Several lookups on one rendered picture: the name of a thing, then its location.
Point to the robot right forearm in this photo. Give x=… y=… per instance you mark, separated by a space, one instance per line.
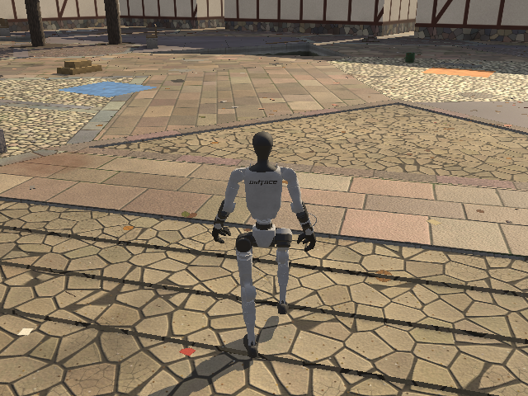
x=304 y=221

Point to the left robot hand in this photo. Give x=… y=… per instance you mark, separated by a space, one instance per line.
x=216 y=232

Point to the robot right upper arm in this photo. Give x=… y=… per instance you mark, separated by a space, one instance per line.
x=289 y=175

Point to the right robot thigh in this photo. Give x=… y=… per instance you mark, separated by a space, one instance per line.
x=283 y=239

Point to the robot left upper arm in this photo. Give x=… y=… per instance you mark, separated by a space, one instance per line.
x=237 y=175

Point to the left robot thigh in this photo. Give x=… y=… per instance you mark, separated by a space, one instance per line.
x=244 y=259

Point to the robot thigh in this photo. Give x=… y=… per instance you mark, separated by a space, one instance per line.
x=283 y=239
x=244 y=259

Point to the robot left forearm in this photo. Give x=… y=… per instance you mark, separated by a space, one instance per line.
x=220 y=217

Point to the right robot hand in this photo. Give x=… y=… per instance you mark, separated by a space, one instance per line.
x=307 y=238

